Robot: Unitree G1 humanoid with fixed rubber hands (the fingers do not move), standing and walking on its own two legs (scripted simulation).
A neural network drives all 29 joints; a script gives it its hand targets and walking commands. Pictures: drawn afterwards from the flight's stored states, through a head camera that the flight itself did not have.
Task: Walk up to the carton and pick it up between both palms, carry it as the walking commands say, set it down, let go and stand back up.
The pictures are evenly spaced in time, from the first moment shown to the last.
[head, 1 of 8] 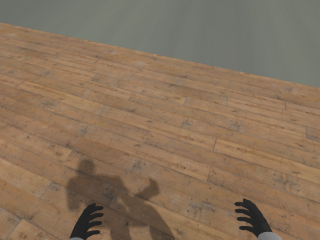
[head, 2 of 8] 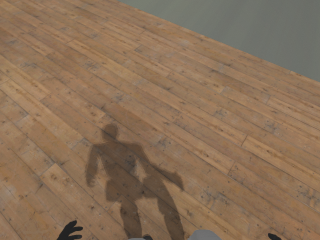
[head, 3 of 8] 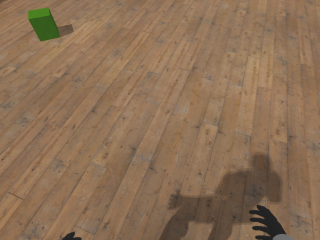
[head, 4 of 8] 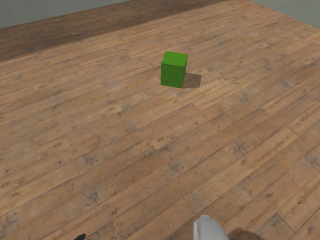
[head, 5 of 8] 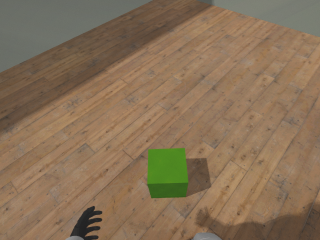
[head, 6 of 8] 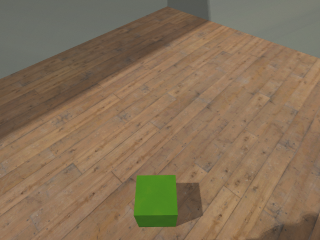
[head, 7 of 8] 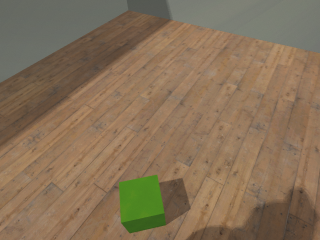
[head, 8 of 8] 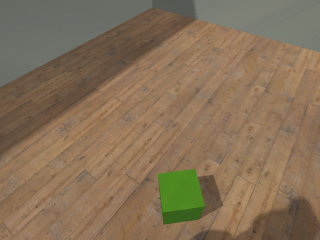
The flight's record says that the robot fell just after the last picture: no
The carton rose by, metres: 0.00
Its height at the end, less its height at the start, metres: +0.00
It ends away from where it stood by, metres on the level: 0.00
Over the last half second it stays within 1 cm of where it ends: yes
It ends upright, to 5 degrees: yes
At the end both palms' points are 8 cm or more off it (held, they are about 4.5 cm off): yes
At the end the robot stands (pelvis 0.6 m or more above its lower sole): yes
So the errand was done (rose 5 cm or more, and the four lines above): no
